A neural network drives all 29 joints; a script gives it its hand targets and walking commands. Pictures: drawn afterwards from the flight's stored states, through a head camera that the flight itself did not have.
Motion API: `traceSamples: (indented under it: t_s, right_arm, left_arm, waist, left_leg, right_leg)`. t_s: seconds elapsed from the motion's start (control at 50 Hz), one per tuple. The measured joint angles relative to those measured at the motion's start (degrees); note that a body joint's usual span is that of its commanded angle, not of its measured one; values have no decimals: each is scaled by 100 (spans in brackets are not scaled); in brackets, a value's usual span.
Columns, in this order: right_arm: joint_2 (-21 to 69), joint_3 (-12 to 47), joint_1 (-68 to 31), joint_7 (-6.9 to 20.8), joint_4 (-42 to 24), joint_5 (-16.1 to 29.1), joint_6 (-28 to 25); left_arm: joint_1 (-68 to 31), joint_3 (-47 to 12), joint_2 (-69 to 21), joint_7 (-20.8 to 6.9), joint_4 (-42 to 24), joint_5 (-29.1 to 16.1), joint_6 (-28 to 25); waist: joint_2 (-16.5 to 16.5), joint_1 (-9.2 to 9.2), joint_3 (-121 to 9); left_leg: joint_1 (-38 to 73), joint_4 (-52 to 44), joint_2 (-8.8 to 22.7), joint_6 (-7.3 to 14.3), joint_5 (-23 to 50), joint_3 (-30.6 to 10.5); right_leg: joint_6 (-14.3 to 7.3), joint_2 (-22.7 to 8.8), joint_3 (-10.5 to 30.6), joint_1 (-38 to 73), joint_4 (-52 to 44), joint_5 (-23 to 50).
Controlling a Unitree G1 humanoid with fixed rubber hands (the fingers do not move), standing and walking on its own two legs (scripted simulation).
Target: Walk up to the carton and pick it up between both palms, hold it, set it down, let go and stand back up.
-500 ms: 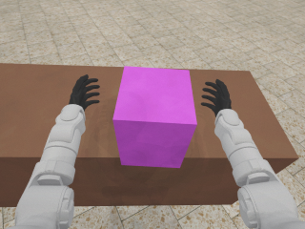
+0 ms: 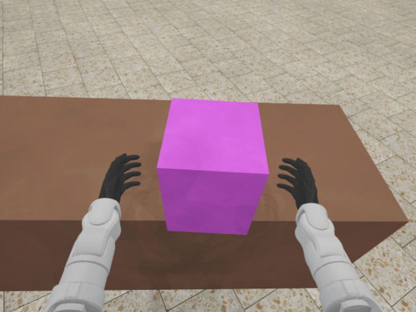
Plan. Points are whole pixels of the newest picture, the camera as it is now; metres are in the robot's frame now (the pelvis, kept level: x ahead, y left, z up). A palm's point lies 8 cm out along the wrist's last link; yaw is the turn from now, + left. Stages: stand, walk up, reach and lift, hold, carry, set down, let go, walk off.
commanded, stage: set down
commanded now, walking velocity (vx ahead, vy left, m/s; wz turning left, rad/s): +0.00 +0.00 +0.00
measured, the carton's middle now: (210, 169) +0.43 +0.00 +0.00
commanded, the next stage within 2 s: let go in 1.60 s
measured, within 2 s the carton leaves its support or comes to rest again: neither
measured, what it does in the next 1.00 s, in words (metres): stands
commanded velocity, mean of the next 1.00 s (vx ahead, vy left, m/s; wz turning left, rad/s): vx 0.00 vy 0.00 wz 0.00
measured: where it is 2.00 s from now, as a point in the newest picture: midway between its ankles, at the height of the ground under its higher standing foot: outside the picture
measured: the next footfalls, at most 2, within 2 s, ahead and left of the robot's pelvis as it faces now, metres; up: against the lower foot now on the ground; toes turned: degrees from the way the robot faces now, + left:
none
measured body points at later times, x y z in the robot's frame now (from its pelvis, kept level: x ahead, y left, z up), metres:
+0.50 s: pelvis +0.01 +0.00 +0.00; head +0.00 +0.02 +0.44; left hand +0.28 +0.21 -0.02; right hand +0.28 -0.20 -0.02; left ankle +0.02 +0.13 -0.75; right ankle -0.01 -0.10 -0.75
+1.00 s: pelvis +0.03 +0.00 +0.00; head +0.00 +0.02 +0.45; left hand +0.24 +0.22 -0.05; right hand +0.23 -0.20 -0.05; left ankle +0.02 +0.13 -0.75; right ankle -0.01 -0.10 -0.75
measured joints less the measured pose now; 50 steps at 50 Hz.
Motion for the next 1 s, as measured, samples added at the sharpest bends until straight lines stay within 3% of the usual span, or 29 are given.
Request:
traceSamples:
  t_s: [0.3, 0.54, 0.62, 0.78, 1.0]
  right_arm:
    - [121, 96, 925, 219, 603, -70, -1089]
    - [134, 81, 1207, 395, 1179, -62, -1948]
    - [123, 169, 1461, 413, 1327, -124, -2115]
    - [180, 149, 2009, 463, 687, -451, -1648]
    - [42, 166, 2582, 454, 269, -622, -1230]
  left_arm:
    - [829, -246, -62, 2, 971, -70, -1691]
    - [1335, -408, -84, 89, 1139, -41, -2451]
    - [1549, -345, -126, 28, 1232, 27, -2422]
    - [2031, -456, 91, 125, 626, -114, -1612]
    - [2540, -333, 87, -101, 111, 159, -801]
  waist:
    - [44, 67, -101]
    - [-12, 33, -36]
    - [-15, 56, 13]
    - [-85, 142, 190]
    - [-24, 189, 145]
  left_leg:
    - [-7, 203, -30, 29, -162, -15]
    - [-100, 496, -26, 24, -338, -39]
    - [29, 498, -35, 27, -378, -17]
    - [428, 211, -46, 14, -323, 89]
    - [833, -80, -47, 11, -305, 100]
  right_leg:
    - [28, -18, 41, 12, 155, -128]
    - [23, -8, 62, -72, 426, -290]
    - [25, -13, 98, 26, 468, -341]
    - [16, -15, 218, 307, 345, -336]
    - [24, -2, 244, 747, -36, -261]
